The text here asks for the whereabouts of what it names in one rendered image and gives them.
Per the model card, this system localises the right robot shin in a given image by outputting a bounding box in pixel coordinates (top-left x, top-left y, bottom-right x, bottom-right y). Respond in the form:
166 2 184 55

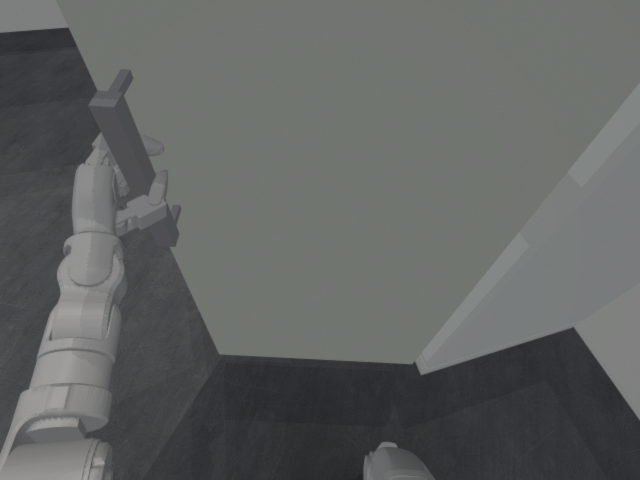
376 442 398 450

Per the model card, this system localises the fridge door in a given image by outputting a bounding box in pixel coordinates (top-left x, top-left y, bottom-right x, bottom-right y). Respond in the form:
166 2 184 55
56 0 640 364

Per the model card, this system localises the left robot forearm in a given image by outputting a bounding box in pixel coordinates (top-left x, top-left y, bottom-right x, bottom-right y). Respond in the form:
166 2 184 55
0 232 128 472

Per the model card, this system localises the robot right thigh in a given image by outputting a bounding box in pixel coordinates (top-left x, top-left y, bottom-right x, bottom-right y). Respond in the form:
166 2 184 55
363 447 435 480

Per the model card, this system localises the robot left hand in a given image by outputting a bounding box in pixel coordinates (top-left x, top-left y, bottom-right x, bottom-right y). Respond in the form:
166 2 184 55
72 132 168 238

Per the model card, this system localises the handle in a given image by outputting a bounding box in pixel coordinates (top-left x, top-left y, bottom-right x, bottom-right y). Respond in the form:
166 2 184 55
88 69 181 247

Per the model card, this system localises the left robot upper arm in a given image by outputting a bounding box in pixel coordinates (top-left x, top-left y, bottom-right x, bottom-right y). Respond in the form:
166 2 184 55
0 438 113 480

